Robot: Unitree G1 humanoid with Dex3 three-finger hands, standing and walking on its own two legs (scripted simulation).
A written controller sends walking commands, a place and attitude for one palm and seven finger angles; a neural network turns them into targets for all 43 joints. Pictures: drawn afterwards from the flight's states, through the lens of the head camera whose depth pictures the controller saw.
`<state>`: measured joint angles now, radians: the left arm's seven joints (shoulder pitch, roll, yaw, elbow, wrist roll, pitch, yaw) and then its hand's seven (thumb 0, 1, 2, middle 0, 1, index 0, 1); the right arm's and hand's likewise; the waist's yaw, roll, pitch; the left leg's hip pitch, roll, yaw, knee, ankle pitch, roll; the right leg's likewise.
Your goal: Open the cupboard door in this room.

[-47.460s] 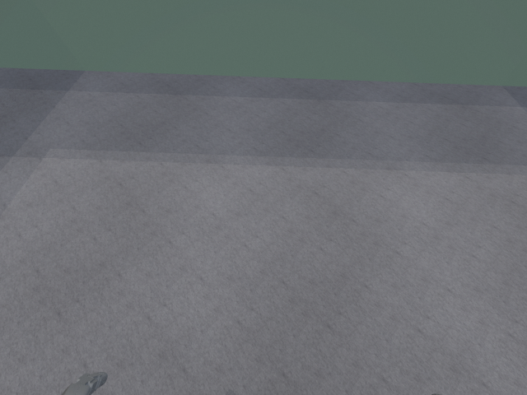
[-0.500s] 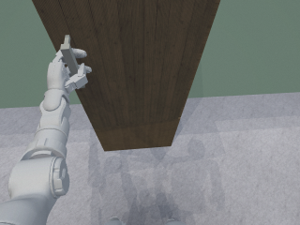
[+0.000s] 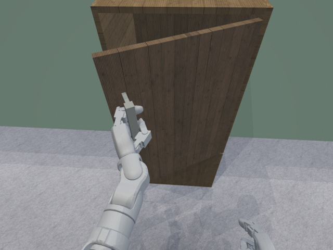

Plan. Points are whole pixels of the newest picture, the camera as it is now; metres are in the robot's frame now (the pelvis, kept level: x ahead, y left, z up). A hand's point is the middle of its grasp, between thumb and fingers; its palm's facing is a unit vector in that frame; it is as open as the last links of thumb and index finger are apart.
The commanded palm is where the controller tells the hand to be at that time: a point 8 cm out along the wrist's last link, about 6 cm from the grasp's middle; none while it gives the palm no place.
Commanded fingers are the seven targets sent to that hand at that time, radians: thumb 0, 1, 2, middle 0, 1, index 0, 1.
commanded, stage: pull the door open along its arc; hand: left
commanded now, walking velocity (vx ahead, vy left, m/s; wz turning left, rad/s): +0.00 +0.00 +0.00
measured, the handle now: (131, 120) +0.41 +0.11 +0.10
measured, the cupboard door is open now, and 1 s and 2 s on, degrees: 27 38 43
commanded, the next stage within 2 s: open thumb and fingers to let go in 0.28 s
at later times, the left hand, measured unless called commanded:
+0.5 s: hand (164, 154) +0.31 +0.02 +0.10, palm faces +0.29 -0.96 -0.02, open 5.7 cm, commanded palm +0.25 +0.05 +0.10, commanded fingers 0.00 0.41 0.69 -0.37 -1.30 -0.37 -1.30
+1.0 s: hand (161, 156) +0.30 +0.03 +0.10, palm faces +0.26 -0.97 -0.04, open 13.8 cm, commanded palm +0.26 +0.04 +0.10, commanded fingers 0.00 -0.50 0.30 -0.22 -0.70 -0.22 -0.70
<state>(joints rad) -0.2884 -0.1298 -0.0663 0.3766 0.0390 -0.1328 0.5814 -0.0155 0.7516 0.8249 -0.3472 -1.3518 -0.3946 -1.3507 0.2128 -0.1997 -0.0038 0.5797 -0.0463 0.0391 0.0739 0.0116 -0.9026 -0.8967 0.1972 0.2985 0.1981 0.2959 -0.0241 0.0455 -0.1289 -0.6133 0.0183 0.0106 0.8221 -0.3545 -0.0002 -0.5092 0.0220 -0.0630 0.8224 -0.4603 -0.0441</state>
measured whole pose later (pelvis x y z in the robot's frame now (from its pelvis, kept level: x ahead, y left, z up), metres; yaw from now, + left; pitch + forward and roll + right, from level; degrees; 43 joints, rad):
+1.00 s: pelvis +0.01 -0.02 +0.00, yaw +2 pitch +4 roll +1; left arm 0.05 -0.07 -0.34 0.00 0.05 -0.01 0.56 -0.01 -0.41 0.34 -0.28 -1.09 -0.29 -1.09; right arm 0.18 -0.19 0.01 0.57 -0.03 0.04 0.05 0.02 -0.90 -0.90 0.20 0.30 0.20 0.30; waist -0.02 0.05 -0.09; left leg -0.50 0.01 -0.03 0.79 -0.36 -0.03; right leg -0.38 0.02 -0.10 0.80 -0.49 -0.07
